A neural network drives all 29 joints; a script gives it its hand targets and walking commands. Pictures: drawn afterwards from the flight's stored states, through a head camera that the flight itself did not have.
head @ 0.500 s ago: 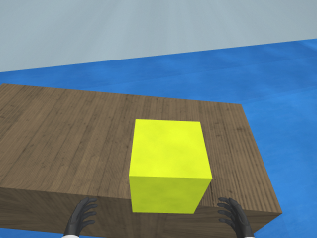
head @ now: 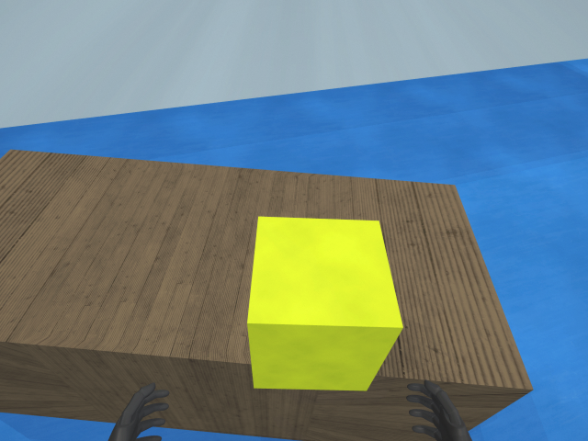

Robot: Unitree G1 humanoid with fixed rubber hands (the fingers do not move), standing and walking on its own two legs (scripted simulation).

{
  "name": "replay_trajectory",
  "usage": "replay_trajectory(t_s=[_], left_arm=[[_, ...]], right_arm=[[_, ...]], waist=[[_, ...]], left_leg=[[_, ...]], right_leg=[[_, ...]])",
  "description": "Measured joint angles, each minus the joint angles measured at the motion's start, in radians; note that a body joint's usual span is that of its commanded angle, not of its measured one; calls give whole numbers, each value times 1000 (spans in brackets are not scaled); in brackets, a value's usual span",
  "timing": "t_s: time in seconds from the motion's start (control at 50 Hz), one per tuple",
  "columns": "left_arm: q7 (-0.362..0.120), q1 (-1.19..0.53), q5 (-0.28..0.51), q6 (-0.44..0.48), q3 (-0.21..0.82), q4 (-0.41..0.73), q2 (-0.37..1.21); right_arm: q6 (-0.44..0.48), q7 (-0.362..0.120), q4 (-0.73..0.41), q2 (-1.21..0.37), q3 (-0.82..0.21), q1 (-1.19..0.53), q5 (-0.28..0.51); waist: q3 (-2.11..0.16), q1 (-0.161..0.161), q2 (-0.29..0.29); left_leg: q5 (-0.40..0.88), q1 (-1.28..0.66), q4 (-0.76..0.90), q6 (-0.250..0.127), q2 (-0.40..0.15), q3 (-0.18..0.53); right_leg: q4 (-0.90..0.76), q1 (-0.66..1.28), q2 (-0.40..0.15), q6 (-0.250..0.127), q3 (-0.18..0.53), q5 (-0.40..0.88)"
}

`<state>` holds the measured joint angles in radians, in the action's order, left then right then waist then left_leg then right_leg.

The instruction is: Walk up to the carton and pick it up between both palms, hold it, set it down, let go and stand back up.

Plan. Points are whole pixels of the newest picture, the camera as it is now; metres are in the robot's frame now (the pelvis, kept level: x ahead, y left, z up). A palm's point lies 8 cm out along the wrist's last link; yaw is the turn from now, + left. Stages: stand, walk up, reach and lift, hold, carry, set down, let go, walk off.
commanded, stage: set down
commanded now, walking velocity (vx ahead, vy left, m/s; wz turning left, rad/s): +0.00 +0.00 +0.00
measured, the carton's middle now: (314, 307) +0.36 -0.04 -0.08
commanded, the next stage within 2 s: let go in 0.04 s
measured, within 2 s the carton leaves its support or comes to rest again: neither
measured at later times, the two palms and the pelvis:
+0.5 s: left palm out of the picture +0.14 +0.22 -0.08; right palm out of the picture +0.13 -0.23 -0.07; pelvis -0.02 +0.00 +0.00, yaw -1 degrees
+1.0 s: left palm out of the picture +0.03 +0.24 -0.13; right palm out of the picture +0.03 -0.23 -0.13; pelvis -0.01 +0.01 +0.00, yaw +0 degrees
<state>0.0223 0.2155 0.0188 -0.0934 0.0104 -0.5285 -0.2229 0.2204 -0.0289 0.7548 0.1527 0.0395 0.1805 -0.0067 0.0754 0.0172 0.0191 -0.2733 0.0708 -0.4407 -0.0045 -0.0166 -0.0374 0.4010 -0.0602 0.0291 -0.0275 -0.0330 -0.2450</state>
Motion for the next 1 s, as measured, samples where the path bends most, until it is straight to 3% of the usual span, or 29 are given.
replay_trajectory(t_s=[0.54, 0.68, 1.0], left_arm=[[21, -25, 3, -62, 15, 22, 9], [-26, 2, -46, 57, -20, -109, 15], [-6, 103, -36, 102, -44, -356, 48]], right_arm=[[-50, -19, -54, 5, 22, 7, -22], [-241, 8, -30, 27, 19, 30, -18], [-231, 36, 139, 20, 13, 153, -19]], waist=[[12, 2, 13], [-38, -6, -16], [-84, -10, -16]], left_leg=[[15, 32, -20, -2, 2, -13], [3, 114, -64, -6, -4, 0], [10, 115, -28, -21, 12, 3]], right_leg=[[43, -47, -3, -1, 11, 7], [54, -109, 2, 3, -2, 10], [14, -106, -12, 14, -4, 16]])
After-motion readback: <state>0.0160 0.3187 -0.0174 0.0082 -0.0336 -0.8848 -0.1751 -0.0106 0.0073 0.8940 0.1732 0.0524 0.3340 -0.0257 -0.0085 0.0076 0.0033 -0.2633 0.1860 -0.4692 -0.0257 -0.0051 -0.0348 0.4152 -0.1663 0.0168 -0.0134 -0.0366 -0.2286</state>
